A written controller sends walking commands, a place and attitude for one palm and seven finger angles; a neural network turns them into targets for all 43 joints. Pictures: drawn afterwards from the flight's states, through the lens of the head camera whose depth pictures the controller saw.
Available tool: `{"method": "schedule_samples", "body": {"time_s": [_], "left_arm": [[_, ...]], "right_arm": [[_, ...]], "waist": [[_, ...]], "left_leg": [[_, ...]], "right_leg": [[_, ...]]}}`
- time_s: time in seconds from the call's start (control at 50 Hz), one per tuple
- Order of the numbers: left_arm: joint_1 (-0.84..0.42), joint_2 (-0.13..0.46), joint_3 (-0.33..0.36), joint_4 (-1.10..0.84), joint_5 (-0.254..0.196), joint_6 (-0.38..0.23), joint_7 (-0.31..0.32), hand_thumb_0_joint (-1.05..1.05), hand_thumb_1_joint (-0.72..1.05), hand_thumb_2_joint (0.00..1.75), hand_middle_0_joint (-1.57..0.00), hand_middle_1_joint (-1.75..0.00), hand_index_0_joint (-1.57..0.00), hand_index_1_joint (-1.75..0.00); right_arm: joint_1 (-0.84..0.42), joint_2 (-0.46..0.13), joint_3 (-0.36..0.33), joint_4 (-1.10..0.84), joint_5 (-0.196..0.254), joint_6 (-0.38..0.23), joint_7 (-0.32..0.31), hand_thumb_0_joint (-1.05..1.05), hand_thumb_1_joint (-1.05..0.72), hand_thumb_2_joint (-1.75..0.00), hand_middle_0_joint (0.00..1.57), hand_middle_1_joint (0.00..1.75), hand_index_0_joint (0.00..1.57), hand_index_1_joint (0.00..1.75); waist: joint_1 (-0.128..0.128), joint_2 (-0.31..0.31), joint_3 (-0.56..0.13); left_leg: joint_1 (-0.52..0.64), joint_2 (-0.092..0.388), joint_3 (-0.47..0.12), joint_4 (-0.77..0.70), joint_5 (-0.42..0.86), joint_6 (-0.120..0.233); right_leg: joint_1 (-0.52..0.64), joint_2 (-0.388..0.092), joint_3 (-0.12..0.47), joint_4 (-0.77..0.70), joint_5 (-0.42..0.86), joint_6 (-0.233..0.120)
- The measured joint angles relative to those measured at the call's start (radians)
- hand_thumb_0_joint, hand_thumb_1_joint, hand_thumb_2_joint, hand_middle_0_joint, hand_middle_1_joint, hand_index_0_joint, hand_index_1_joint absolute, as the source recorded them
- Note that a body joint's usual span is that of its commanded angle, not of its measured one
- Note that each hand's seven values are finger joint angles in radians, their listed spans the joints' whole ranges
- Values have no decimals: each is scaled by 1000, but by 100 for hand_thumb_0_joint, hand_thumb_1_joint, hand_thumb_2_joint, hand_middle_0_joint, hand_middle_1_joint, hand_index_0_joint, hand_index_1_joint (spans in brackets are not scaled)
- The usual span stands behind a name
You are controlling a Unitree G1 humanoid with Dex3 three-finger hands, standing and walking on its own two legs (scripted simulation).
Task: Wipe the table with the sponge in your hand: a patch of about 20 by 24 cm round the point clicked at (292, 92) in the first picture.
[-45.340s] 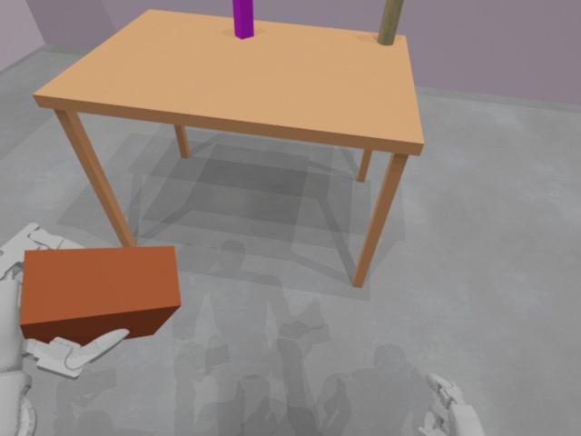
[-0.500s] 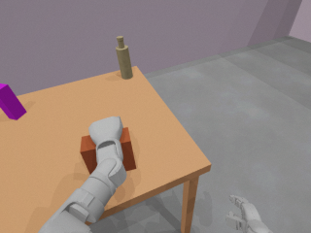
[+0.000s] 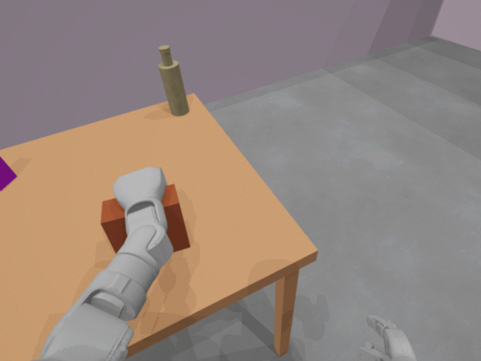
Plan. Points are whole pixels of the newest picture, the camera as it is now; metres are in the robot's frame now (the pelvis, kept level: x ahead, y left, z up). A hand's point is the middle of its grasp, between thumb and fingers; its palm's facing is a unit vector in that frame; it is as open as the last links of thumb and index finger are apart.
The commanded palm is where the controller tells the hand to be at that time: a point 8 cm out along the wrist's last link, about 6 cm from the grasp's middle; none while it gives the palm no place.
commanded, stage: wipe forward along the third lane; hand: left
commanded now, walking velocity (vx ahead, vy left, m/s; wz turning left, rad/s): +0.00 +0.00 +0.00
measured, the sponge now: (151, 232) +0.36 +0.21 +0.00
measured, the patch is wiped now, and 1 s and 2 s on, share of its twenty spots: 0.95 1.00 1.00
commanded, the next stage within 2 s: wipe back along the third lane in 0.64 s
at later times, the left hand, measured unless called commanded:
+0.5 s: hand (139, 191) +0.42 +0.24 +0.07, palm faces -0.07 -0.05 -1.00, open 10.4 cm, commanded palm +0.40 +0.24 +0.10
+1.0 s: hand (134, 186) +0.43 +0.25 +0.06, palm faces -0.01 -0.06 -1.00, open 10.4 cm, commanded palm +0.39 +0.24 +0.10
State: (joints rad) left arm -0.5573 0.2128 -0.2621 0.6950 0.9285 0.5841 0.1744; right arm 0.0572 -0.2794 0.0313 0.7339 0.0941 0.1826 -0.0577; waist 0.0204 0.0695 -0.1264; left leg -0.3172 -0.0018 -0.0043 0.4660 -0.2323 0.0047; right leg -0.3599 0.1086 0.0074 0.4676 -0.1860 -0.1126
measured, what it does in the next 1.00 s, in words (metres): shifts its weight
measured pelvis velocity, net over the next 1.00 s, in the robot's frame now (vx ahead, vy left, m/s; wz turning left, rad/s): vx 0.02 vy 0.05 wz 0.00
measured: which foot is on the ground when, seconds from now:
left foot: down 0.00-1.00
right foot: down 0.00-1.00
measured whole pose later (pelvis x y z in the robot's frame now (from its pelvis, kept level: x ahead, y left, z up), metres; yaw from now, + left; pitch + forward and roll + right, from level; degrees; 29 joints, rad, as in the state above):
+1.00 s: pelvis +0.02 +0.05 +0.00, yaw +0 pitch +9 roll -1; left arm -0.76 0.21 -0.23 0.96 0.94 0.52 0.29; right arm 0.15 -0.24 0.02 0.77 0.08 0.17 -0.02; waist -0.01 0.04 -0.17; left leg -0.40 -0.04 0.01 0.49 -0.25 0.05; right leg -0.42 0.07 0.03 0.45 -0.19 -0.04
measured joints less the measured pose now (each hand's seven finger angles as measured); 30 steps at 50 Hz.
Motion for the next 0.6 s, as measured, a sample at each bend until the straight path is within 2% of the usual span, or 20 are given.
{"method": "schedule_samples", "body": {"time_s": [0.16, 0.36, 0.6], "left_arm": [[-44, 1, 8, 53, 7, -23, 8, 2, -59, 106, -71, -135, -78, -127], [-131, 37, 46, 165, 13, -63, 21, 2, -59, 106, -71, -135, -76, -130], [-199, 44, 69, 262, 22, -107, 38, 2, -59, 106, -71, -135, -76, -130]], "right_arm": [[-5, 12, 8, 2, -2, -4, -3, 1, -91, -90, 20, 30, 20, 30], [4, 15, 13, 2, -5, -9, -8, 1, -90, -90, 20, 30, 20, 30], [62, 9, -3, 27, -10, -14, -5, 1, -91, -90, 20, 30, 20, 30]], "waist": [[-2, -8, -2], [-24, -20, 2], [-39, -19, -10]], "left_leg": [[-13, -4, -4, 0, 2, -1], [-42, -8, -4, 5, 5, -4], [-78, -21, 4, 12, 0, 13]], "right_leg": [[-11, -5, -3, -1, 0, 5], [-35, -9, -2, -5, 6, 15], [-66, -22, 6, -9, 6, 37]]}}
